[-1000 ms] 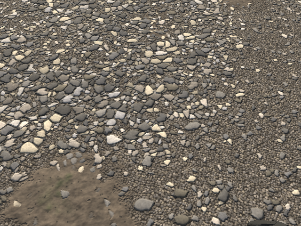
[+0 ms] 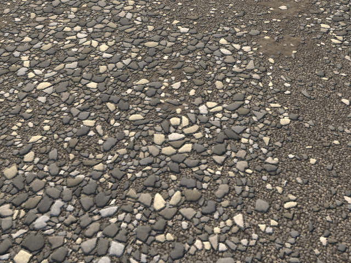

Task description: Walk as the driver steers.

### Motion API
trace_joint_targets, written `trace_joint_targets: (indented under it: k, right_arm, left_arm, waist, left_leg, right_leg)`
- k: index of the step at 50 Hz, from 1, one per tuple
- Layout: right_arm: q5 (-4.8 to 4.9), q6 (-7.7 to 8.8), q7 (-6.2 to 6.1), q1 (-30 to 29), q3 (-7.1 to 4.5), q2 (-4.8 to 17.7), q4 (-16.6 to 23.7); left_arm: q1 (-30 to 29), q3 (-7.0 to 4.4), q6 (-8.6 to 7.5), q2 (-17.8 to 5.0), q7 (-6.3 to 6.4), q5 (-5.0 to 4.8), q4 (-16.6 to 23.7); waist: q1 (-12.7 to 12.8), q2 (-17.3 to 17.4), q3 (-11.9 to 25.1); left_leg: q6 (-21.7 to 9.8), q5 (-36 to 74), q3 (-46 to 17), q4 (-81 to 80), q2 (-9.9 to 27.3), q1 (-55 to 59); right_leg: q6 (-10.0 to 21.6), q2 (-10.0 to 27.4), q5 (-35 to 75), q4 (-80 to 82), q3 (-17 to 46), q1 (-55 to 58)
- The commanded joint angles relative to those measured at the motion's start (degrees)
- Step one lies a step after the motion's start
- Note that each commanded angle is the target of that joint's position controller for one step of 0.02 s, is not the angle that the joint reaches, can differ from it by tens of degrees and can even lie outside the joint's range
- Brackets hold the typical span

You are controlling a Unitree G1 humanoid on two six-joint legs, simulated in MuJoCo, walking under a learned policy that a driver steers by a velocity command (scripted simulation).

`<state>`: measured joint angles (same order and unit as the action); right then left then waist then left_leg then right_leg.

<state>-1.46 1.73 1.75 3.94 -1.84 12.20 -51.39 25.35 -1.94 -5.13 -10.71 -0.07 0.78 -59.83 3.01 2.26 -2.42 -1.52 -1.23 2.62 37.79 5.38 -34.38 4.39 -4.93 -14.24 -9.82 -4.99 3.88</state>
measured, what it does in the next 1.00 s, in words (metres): walks ahead, turning right: left foot, then right foot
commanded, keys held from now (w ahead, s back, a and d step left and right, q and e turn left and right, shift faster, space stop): w+e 0.60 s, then w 0.40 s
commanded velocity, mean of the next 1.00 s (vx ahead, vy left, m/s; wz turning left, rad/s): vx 0.50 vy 0.00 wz -0.33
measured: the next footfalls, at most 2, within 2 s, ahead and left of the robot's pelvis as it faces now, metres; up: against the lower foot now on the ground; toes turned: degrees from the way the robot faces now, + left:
left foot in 0.12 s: +0.24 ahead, +0.11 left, +0.00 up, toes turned +2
right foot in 0.66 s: +0.48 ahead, -0.12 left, +0.00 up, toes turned -24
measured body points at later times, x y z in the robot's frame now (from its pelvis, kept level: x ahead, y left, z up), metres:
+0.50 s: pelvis +0.27 +0.03 +0.00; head +0.29 +0.03 +0.45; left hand +0.45 +0.24 -0.13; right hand +0.19 -0.21 -0.14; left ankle +0.20 +0.11 -0.74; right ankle +0.38 -0.13 -0.69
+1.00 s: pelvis +0.52 -0.09 +0.00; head +0.53 -0.11 +0.45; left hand +0.60 +0.16 -0.13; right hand +0.53 -0.36 -0.13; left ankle +0.70 +0.02 -0.68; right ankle +0.44 -0.10 -0.74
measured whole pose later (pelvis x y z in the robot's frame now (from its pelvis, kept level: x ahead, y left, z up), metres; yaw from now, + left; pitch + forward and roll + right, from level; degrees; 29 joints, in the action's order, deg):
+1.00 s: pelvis +0.52 -0.09 +0.00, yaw -23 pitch +0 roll +0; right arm -1.7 1.1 1.6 9.0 -3.3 13.5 -51.2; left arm 22.0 -2.9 -4.3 -12.2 -0.1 0.3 -57.7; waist 1.6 2.5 -2.4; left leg 0.4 -5.3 1.1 50.6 8.1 -36.9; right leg 7.1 -6.9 -12.3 -11.5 -2.7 0.8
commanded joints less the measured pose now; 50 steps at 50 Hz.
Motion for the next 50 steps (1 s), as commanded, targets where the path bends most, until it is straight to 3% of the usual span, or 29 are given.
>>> trace_joint_targets:
  k: [1, 3, 4, 5, 6, 7, 8, 9, 10, 11, 12, 14, 18, 22, 27, 30, 31, 32, 33, 34, 35, 36, 37, 38, 39, 41, 44, 50]
  right_arm:
    - [0.03, 1.12, -0.2, -7.0, -0.5, 3.6, 5.31]
    - [0.08, 1.77, -0.44, -5.03, -0.88, 4.45, 5.41]
    - [0.08, 2.18, -0.79, -0.89, -1.3, 5.2, 4.29]
    - [-0.14, 2.79, -1.29, 7.27, -1.94, 6.16, 1.67]
    - [-1.27, 3.55, -2.05, 17.49, -3.05, 9.22, -1.16]
    - [-2.77, 3.65, -2.57, 24.42, -4.81, 16.14, -1.45]
    - [-1.08, 2.63, -2.08, 21.95, -4.79, 15.05, -1.09]
    - [-0.19, 2.28, -1.94, 15.41, -3.72, 11.06, -0.01]
    - [0.08, 2.55, -1.77, 10.75, -2.71, 7.18, 0.78]
    - [0.05, 2.92, -1.85, 9.09, -2.17, 5.25, 0.67]
    - [0.32, 3.28, -2.17, 8.96, -1.82, 4.11, 0.02]
    - [0.52, 4.32, -2.36, 10.99, -1.76, 3.98, -0.89]
    - [0.58, 5.28, -2.49, 14.57, -2.11, 5.12, -2.28]
    - [0.49, 5.24, -2.7, 16.66, -1.89, 5.05, -3.14]
    - [0.32, 4.43, -3.44, 21.27, -2.35, 7.01, -4.74]
    - [0.07, 3.32, -3.94, 20.7, -2.86, 8.91, -4.71]
    - [-0.01, 2.78, -3.93, 20.81, -3.03, 9.56, -4.8]
    - [-0.03, 2.22, -3.73, 20.87, -3.11, 10.05, -4.72]
    - [0.22, 1.92, -3.38, 19.98, -2.89, 9.67, -3.99]
    - [1.12, 2.02, -2.75, 21.42, -1.62, 4.19, -1.37]
    - [1.56, 2.44, -1.82, 20.85, -1.98, 4.92, 1.1]
    - [1.08, 2.72, -1.69, 13.47, -2.51, 7.38, 2.07]
    - [1.67, 3.5, -1.49, 12.12, -2.11, 6.38, 2.41]
    - [1.42, 3.53, -1.58, 13.51, -2.12, 5.84, 0.98]
    - [0.13, 2.68, -1.52, 14.9, -2.15, 5.56, 0.23]
    - [-0.82, 0.85, -0.99, 16.82, -2.06, 4.41, -0.78]
    - [-0.7, -0.17, -0.34, 12.78, -2.12, 3.93, 0.43]
    - [0.04, -0.03, -0.09, 0.56, -1.73, 4.0, 4.33]
  left_arm:
    - [3.93, -1.44, -0.2, -8.25, 0.73, 0.38, 0.5]
    - [2.47, -1.68, 0.09, -9.17, 1.09, 0.67, 0.45]
    - [1.04, -1.85, 0.16, -9.81, 1.14, 0.76, 0.71]
    - [-0.32, -1.87, 0.3, -10.03, 0.95, 0.53, 0.94]
    - [-0.82, -1.45, 0.17, -8.87, 0.72, -0.05, 1.87]
    - [4.69, -0.01, 0.15, -2.62, 0.2, -2.47, 3.84]
    - [5.09, -1.25, 0.64, -6.42, 0.66, -1.52, 2.83]
    - [0.41, -2.13, 1.13, -8.35, 0.7, -0.63, 3.55]
    - [-2.65, -1.99, 1.1, -7.06, 0.28, -0.46, 4.25]
    - [-3.51, -2.04, 1.51, -5.8, -0.03, -0.22, 4.24]
    - [-3.22, -2.15, 2.33, -5.24, -0.43, 0.63, 4.31]
    - [-3.04, -2.14, 3.71, -3.68, -1.18, 0.95, 4.51]
    - [-10.14, -2.23, 4.8, -3.44, -2.01, 0.87, 7.59]
    - [-18.72, -1.52, 4.53, -2.79, -2.84, 0.78, 11.06]
    - [-26.0, -0.99, 4.39, -3.28, -3.49, 1.26, 14.65]
    - [-23.15, -1.7, 4.43, -4.76, -3.13, 1.46, 14.52]
    - [-19.44, -2.14, 4.31, -5.47, -2.83, 1.61, 13.52]
    - [-13.64, -2.85, 3.88, -6.55, -2.46, 1.76, 11.77]
    - [-4.8, -3.99, 3.27, -8.7, -1.78, 2.42, 8.88]
    - [-0.11, -5.55, 2.88, -14.72, -0.83, 3.14, 8.18]
    - [0.01, -6.02, 3.49, -18.04, -0.69, 1.25, 8.52]
    - [-3.19, -5.54, 4.0, -16.04, -0.16, 0.24, 8.26]
    - [-6.75, -4.71, 3.67, -13.11, 0.08, 0.02, 8.38]
    - [-9.61, -3.89, 3.1, -10.19, 0.05, 0.13, 8.38]
    - [-11.03, -3.19, 2.46, -8.33, 0.24, -0.28, 8.02]
    - [-10.03, -2.55, 0.99, -7.24, 0.22, -0.47, 7.1]
    - [-6.37, -2.77, 0.06, -9.25, 0.15, -0.84, 5.43]
    - [-1.09, -1.88, 0.04, -8.41, 0.16, -0.36, 3.83]
  waist:
    - [0.18, -5.86, -4.04]
    - [-1.64, -6.06, -3.27]
    - [-3.65, -6.39, -1.29]
    - [-7.26, -5.07, 2.9]
    - [-10.85, -2.35, 9.49]
    - [-10.02, 9.02, 19.31]
    - [-9.2, 8.18, 20.8]
    - [-6.68, 2.64, 11.12]
    - [-5.46, 0.62, 4.89]
    - [-4.16, 1.13, 1.75]
    - [-2.78, 2.39, 0.15]
    - [-1.77, 2.16, 0.38]
    - [-1.74, 1.61, -1.37]
    - [-3.04, 1.4, -3.31]
    - [-4.93, 1.47, -3.99]
    - [-2.78, 3.38, -1.27]
    - [-1.29, 3.84, 0.76]
    - [0.87, 3.72, 4.01]
    - [5.11, 0.8, 8.45]
    - [4.88, -9.12, 14.95]
    - [2.93, -13.33, 18.99]
    - [2.88, -4.07, 10.96]
    - [1.18, -3.58, 5.2]
    - [-1.52, -0.79, 2.15]
    - [-3.46, -1.18, 1.1]
    - [-4.75, -2.73, 1.93]
    - [-4.39, -3.92, 0.21]
    - [-0.98, -5.4, -2.53]
  left_leg:
    - [-1.32, -1.57, 1.08, -3.58, -1.68, -1.06]
    - [-2.63, -6.02, 0.96, -6.08, -3.13, 2.8]
    - [-3.41, -8.31, 1.37, -7.69, -4.79, 8.73]
    - [-4.47, -6.8, 2.21, -11.63, -6.36, 19.12]
    - [-6.43, -6.24, -2.73, -12.43, -1.32, 34.85]
    - [-12.11, -12.81, -26.44, -14.81, 16.95, 54.31]
    - [-14.04, -15.59, -38.9, -21.78, 21.06, 51.96]
    - [-12.05, -20.16, -30.27, -22.98, 18.27, 43.2]
    - [-10.4, -18.64, -23.04, -25.75, 15.77, 34.94]
    - [-8.2, -15.34, -17.06, -27.71, 13.2, 29.92]
    - [-6.64, -11.7, -12.29, -28.73, 11.19, 26.34]
    - [-6.16, -5.87, -7.28, -29.59, 10.23, 24.89]
    - [-6.24, 0.51, 0.19, -30.79, 9.35, 27.11]
    - [-5.85, 6.27, 6.24, -30.47, 7.77, 28.66]
    - [-5.55, 16.57, 10.4, -27.46, 10.27, 37.17]
    - [-4.84, 38.91, 13.05, -17.97, 10.97, 41.59]
    - [-4.96, 44.71, 13.26, -11.66, 11.09, 41.88]
    - [-4.91, 43.91, 13.17, -2.61, 10.99, 40.45]
    - [-3.5, 34.02, 13.94, 10.74, 9.76, 32.9]
    - [-1.27, -1.64, 13.56, 30.31, 4.96, 13.72]
    - [0.85, -30.64, 4.28, 44.57, -6.4, -1.03]
    - [0.18, -23.87, -1.98, 43.85, -1.9, -6.7]
    - [-0.36, -19.14, -2.21, 39.91, -0.09, -5.64]
    - [-0.51, -16.76, -2.69, 34.47, 1.75, -1.78]
    - [-0.1, -15.69, -2.91, 31.02, 2.52, 1.76]
    - [0.63, -14.6, -2.5, 27.83, 2.43, 5.59]
    - [1.67, -10.14, -1.29, 22.99, 2.55, 1.25]
    - [1.94, -0.18, 0.32, 8.34, 1.41, -4.81]
  right_leg:
    - [6.92, 17.53, 28.66, 0.17, 7.91, 0.57]
    - [6.33, 18.26, 36.79, -4.21, 8.67, 2.34]
    - [5.56, 17.81, 43.76, -8.78, 8.56, 1.83]
    - [4.56, 15.83, 46.43, -17.72, 7.4, -0.24]
    - [3.46, 12.88, 36.57, -30.57, 5.86, -9.27]
    - [0.51, 4.8, 7.16, -51.94, 1.37, -29.02]
    - [1.02, 1.64, -15.48, -61.11, 5.9, -36.13]
    - [1.65, 5.78, -11.02, -62.93, 8.37, -38.54]
    - [1.57, 7.99, -6.43, -60.62, 8.22, -38.14]
    - [1.47, 9.46, -4.03, -58.12, 7.97, -36.41]
    - [0.97, 10.35, -2.8, -56.53, 7.78, -34.55]
    - [0.23, 10.47, -0.62, -56.43, 6.97, -33.66]
    - [-0.9, 11.59, 7.11, -52.61, 5.76, -41.18]
    - [-1.41, 10.63, 14.22, -39.19, 2.77, -41.56]
    - [1.26, 8.61, 12.05, -28.56, -2.18, -39.5]
    - [4.51, 4.19, 3.7, -26.72, -4.96, -33.32]
    - [5.83, 2.15, 0.46, -25.82, -5.25, -28.96]
    - [7.26, 0.27, -0.62, -23.13, -4.71, -22.05]
    - [9.23, 1.04, 1.83, -17.66, -1.18, -8.86]
    - [14.19, 17.51, -1.89, -16.39, 20.53, 8.63]
    - [20.68, 27.96, 1.02, -5.87, 47.63, 14.54]
    - [17.62, 25.46, 3.26, -5.11, 36.43, 9.4]
    - [15.35, 23.36, 8.31, -4.36, 28.97, 1.45]
    - [12.25, 20.12, 14.5, -3.2, 23.04, -4.59]
    - [10.39, 17.52, 18.55, -2.24, 18.48, -8.35]
    - [9.24, 15.17, 23.65, -1.14, 14.62, -10.44]
    - [8.38, 13.86, 26.29, 0.64, 11.64, -9.73]
    - [6.12, 13.14, 28.81, 1.87, 9.43, -4.3]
